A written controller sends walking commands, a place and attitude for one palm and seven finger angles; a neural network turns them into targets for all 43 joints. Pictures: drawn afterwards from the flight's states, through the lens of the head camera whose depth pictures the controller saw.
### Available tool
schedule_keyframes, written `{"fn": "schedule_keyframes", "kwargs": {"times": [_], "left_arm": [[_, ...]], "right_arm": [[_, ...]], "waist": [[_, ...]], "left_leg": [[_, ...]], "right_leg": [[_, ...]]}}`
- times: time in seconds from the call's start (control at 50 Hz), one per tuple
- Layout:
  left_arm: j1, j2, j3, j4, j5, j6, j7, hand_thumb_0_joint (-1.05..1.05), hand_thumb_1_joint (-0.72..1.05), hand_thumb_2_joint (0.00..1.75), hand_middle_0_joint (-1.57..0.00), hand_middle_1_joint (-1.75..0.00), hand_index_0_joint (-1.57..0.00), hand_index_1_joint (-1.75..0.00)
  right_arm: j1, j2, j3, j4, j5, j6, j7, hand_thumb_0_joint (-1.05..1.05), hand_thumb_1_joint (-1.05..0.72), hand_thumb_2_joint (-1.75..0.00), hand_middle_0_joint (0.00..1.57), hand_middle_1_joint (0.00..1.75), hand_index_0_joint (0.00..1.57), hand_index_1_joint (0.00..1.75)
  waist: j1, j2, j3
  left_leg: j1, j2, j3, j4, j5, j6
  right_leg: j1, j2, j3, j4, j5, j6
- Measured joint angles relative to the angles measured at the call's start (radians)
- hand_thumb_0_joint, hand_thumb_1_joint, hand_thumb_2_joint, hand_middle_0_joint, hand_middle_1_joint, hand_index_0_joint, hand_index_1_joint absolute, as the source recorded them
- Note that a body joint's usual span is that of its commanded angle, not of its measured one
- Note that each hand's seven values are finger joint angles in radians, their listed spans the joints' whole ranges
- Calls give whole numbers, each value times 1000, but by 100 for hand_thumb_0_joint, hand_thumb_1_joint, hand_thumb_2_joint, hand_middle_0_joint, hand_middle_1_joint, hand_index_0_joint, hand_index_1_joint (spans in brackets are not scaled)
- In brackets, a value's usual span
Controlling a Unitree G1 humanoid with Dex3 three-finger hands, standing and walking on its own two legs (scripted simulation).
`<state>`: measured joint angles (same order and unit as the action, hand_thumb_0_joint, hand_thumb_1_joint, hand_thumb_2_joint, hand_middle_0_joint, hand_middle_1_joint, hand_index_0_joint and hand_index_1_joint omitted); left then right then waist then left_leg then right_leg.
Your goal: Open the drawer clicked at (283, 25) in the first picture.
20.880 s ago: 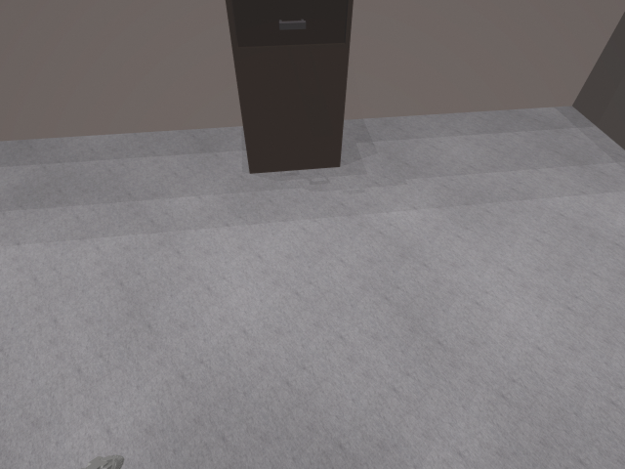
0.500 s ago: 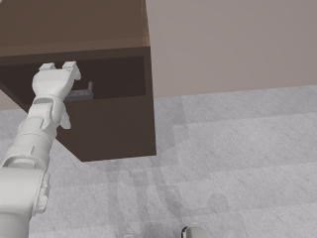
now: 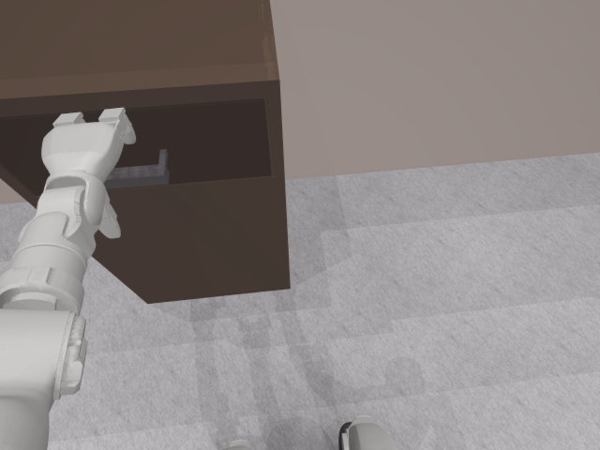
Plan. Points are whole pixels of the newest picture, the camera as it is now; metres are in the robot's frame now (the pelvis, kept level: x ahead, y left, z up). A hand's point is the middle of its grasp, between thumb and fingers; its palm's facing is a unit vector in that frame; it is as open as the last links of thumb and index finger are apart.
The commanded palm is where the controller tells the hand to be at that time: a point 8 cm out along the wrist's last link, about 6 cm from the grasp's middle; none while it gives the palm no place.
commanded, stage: re-aim the fingers above the handle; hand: left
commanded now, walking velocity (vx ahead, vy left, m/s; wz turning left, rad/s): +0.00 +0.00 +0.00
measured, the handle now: (136, 166) +0.55 +0.24 -0.01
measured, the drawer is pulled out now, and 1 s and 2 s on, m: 0.00 0.00 0.00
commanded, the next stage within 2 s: lower the fingers behind the handle in 0.96 s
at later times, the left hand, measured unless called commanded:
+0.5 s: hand (107, 174) +0.49 +0.25 +0.04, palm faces -0.07 +0.01 -1.00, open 13.8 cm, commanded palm +0.47 +0.25 +0.10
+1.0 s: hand (110, 174) +0.48 +0.24 +0.05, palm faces -0.02 +0.00 -1.00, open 13.8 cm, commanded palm +0.46 +0.25 +0.10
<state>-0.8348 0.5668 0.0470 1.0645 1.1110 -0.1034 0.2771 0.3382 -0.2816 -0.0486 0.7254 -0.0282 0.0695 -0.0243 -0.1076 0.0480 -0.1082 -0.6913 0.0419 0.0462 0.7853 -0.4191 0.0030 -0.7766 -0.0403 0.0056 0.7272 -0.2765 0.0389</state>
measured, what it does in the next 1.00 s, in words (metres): stands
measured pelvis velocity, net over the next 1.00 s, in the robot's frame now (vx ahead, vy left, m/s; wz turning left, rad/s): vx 0.01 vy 0.00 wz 0.01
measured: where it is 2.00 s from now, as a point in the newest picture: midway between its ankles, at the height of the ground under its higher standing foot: outside the picture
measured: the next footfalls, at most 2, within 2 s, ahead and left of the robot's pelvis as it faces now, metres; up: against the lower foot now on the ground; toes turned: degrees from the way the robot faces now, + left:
none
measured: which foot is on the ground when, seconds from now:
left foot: down 0.00-1.00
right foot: down 0.00-1.00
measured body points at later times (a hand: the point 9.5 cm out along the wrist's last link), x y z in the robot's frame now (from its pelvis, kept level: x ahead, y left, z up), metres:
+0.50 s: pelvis +0.00 +0.00 +0.00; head +0.11 -0.01 +0.44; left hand +0.49 +0.25 +0.10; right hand +0.03 -0.28 -0.13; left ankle -0.04 +0.12 -0.70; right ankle +0.03 -0.15 -0.70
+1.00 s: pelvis +0.01 +0.00 +0.00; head +0.11 -0.01 +0.44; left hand +0.48 +0.24 +0.11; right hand +0.03 -0.28 -0.13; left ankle -0.04 +0.12 -0.70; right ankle +0.03 -0.15 -0.70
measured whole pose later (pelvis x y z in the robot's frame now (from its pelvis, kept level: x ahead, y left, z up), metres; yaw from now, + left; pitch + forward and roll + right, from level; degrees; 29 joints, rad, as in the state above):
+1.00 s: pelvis +0.01 +0.00 +0.00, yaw +1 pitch +18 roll -1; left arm -0.81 0.53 0.01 1.02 1.10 -0.11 0.29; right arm 0.33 -0.28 -0.06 0.74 -0.03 0.08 -0.02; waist -0.09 0.05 -0.11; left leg -0.67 0.04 0.03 0.77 -0.42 0.00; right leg -0.74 -0.04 -0.01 0.72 -0.29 0.04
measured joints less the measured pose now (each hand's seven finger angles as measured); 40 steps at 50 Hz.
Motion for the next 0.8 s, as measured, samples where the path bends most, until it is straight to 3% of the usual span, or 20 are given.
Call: {"fn": "schedule_keyframes", "kwargs": {"times": [0.18,0.36,0.46,0.58,0.8], "left_arm": [[31,-8,-36,-47,-19,-49,-22,0,-49,30,-32,-120,-32,-120],[-3,-39,-41,-23,-3,-11,29,0,-49,30,-32,-120,-32,-120],[-22,-26,-36,11,-4,24,5,0,-49,30,-32,-120,-32,-120],[-2,-7,-21,-17,-12,-15,-31,0,-49,30,-32,-120,-32,-120],[32,-12,-23,-47,-11,-35,-2,0,-49,30,-32,-120,-32,-120]], "right_arm": [[18,10,-14,15,2,-2,-7,0,-91,-90,20,30,21,30],[-10,6,-10,15,-3,-1,8,0,-91,-90,20,30,21,30],[-20,6,1,1,2,4,5,0,-91,-90,20,30,21,30],[-4,7,-2,-8,1,4,-5,0,-91,-90,20,30,21,30],[10,2,-17,14,0,9,0,0,-91,-90,20,30,21,30]], "waist": [[26,4,1],[14,2,-4],[5,2,2],[8,4,2],[21,5,-2]], "left_leg": [[10,-4,-16,-2,-3,0],[3,-5,-20,8,-8,0],[7,-4,-13,-3,-3,0],[10,-1,-9,-9,-2,-2],[4,0,-18,2,-10,-4]], "right_leg": [[21,-5,-16,-9,-5,1],[16,-6,-19,-1,-11,0],[15,-4,-12,-6,-6,0],[14,-1,-9,-9,-6,-1],[13,0,-17,-1,-15,-3]]}}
